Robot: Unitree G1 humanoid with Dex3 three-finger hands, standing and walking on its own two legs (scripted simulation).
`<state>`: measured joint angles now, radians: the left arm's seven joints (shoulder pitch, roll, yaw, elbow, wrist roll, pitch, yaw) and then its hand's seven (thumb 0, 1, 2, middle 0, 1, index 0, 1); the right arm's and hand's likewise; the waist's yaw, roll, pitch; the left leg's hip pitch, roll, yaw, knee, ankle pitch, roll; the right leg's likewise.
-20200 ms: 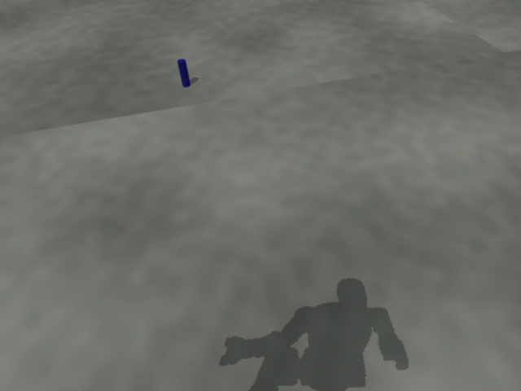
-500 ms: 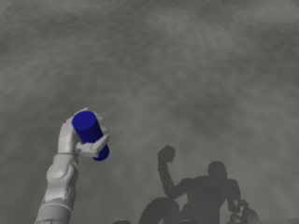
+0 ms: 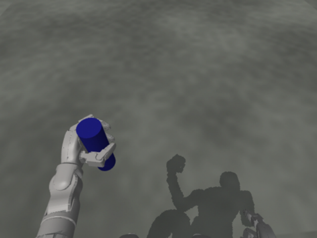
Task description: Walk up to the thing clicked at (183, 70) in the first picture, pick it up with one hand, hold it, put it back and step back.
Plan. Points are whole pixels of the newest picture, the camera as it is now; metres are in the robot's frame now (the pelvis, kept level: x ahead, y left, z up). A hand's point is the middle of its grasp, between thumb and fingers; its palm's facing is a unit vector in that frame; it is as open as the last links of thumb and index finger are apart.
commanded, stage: hold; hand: left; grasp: from the side
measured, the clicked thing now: (98, 147) +0.33 +0.17 +0.03
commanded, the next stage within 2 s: crouch in 0.72 s
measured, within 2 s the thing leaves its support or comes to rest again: neither
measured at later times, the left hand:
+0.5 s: hand (100, 145) +0.32 +0.16 +0.05, palm faces +0.00 -1.00 -0.01, open 7.5 cm
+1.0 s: hand (101, 149) +0.32 +0.16 +0.04, palm faces +0.02 -1.00 -0.02, open 7.5 cm
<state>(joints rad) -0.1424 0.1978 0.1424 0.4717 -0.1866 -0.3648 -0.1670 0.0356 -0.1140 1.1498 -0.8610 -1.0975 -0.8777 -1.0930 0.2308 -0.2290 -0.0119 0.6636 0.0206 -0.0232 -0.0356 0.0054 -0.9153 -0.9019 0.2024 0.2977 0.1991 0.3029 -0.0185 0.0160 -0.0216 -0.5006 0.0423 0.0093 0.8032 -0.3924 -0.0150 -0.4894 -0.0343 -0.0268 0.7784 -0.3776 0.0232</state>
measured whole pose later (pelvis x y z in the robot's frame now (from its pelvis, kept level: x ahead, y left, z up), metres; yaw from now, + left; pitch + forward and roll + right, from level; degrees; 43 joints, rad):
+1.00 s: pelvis -0.01 +0.00 +0.00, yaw +0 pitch +6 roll -1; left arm -0.16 0.19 0.14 0.52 -0.18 -0.38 -0.15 0.04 -0.11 1.15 -0.86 -1.10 -0.88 -1.10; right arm 0.22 -0.24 -0.02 0.66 0.01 -0.04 -0.02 0.01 -0.89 -0.90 0.20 0.30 0.20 0.30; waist -0.02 0.01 -0.03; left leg -0.55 0.04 0.00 0.84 -0.39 -0.02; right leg -0.54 -0.03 -0.03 0.81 -0.37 0.02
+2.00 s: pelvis -0.09 +0.00 -0.36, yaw -2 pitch +32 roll -3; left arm -0.72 0.38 0.43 1.15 -0.07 -0.79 -0.20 0.03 -0.11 1.14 -0.86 -1.09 -0.88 -1.09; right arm 0.09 -0.27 0.03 0.72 -0.12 -0.02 0.10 0.00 -0.92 -0.91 0.20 0.30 0.20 0.30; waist -0.13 -0.01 -0.11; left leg -2.11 0.02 -0.09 2.23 -0.68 -0.03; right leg -2.08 -0.04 -0.02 2.20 -0.67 0.01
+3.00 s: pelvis -0.09 +0.01 -0.44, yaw -9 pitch +23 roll -11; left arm -0.75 0.63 0.45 1.26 -0.06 -0.85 -0.12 0.03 -0.12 1.15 -0.87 -1.09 -0.88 -1.09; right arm 0.00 -0.34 0.26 0.65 -0.23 0.04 0.15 0.00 -0.92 -0.91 0.20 0.30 0.20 0.30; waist -0.24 -0.11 0.14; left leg -2.27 0.00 -0.24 2.55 -0.69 -0.03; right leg -2.17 0.00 -0.13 2.40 -0.64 0.05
